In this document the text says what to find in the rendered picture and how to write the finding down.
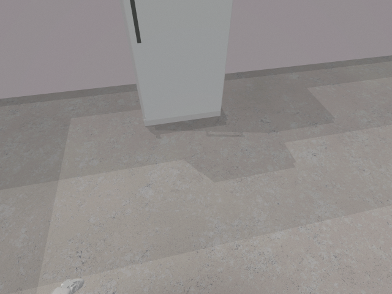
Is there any left robot hand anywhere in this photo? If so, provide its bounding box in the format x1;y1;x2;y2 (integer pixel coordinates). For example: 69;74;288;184
51;279;84;294

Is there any fridge door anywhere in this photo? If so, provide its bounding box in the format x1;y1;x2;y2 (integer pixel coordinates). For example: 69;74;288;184
124;0;233;121

